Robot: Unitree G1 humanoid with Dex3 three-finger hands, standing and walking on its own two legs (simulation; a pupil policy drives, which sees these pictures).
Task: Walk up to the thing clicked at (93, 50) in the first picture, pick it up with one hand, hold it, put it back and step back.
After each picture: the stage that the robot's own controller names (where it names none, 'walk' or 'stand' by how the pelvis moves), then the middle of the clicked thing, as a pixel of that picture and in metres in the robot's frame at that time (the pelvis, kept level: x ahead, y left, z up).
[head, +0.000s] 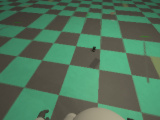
stand; (93, 49) +1.45 -0.14 -0.72
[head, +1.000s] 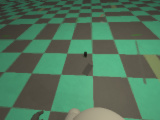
walk; (85, 54) +1.32 +0.14 -0.70
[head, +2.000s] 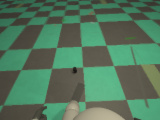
walk; (74, 70) +0.80 +0.26 -0.71
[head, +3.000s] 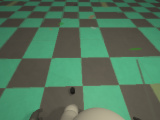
walk; (72, 90) +0.44 +0.19 -0.69
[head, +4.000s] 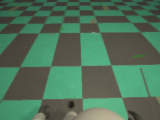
stand; (71, 104) +0.28 +0.19 -0.72
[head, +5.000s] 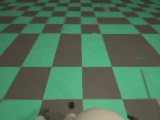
stand; (71, 105) +0.28 +0.17 -0.73
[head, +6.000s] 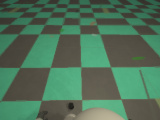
stand; (71, 106) +0.28 +0.18 -0.73
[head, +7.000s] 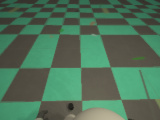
stand; (71, 106) +0.27 +0.18 -0.73
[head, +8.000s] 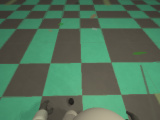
go down; (71, 101) +0.28 +0.18 -0.72
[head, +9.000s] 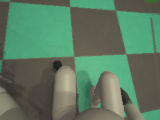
go down; (58, 65) +0.35 +0.24 -0.28
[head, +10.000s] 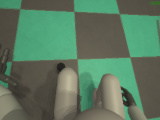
close in; (61, 67) +0.35 +0.24 -0.29
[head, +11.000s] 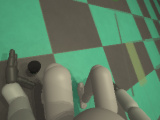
close in; (34, 67) +0.32 +0.27 -0.21
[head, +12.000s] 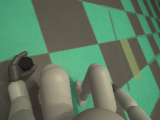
close; (27, 66) +0.34 +0.28 -0.20
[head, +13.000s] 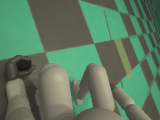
lift; (24, 66) +0.33 +0.28 -0.21
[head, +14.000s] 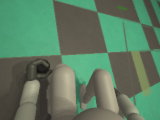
lift; (42, 69) +0.29 +0.26 -0.16
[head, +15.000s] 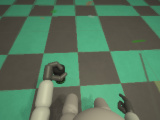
lift; (59, 74) +0.31 +0.19 +0.02
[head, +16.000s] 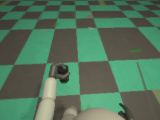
hold; (63, 74) +0.33 +0.17 +0.01
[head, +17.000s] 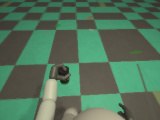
hold; (64, 75) +0.32 +0.17 +0.01
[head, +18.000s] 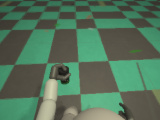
crouch; (64, 75) +0.32 +0.17 +0.00
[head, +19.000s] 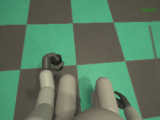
crouch; (57, 63) +0.38 +0.22 -0.09
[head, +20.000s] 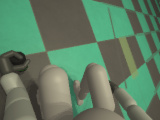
lower; (19, 62) +0.36 +0.31 -0.21
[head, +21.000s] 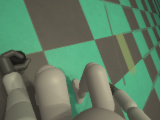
lower; (19, 61) +0.37 +0.30 -0.21
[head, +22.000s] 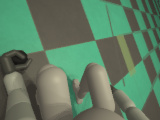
lower; (21, 61) +0.36 +0.30 -0.21
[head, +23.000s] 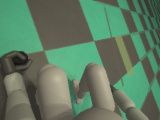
lower; (21, 62) +0.36 +0.29 -0.21
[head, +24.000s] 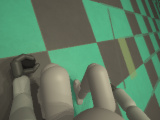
loosen; (29, 65) +0.34 +0.27 -0.22
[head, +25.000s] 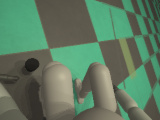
withdraw; (31, 65) +0.33 +0.25 -0.21
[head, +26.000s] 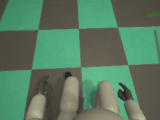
walk; (68, 75) +0.35 +0.21 -0.44
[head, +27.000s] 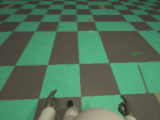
stand; (70, 104) +0.29 +0.17 -0.66
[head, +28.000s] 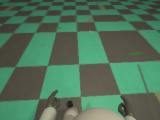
stand; (70, 104) +0.29 +0.19 -0.67
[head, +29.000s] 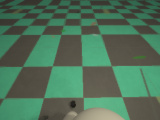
stand; (73, 104) +0.31 +0.17 -0.72
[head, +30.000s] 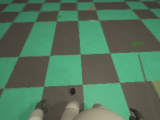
walk; (73, 91) +0.36 +0.17 -0.70
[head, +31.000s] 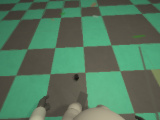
walk; (76, 77) +0.56 +0.17 -0.70
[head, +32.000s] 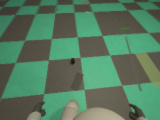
walk; (72, 61) +0.86 +0.26 -0.69
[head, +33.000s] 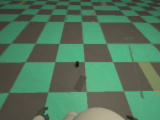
stand; (77, 64) +0.95 +0.19 -0.72
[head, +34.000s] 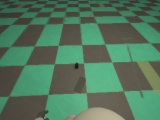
stand; (76, 65) +0.95 +0.20 -0.73
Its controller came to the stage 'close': yes
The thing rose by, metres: 0.72
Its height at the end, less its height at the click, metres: +0.00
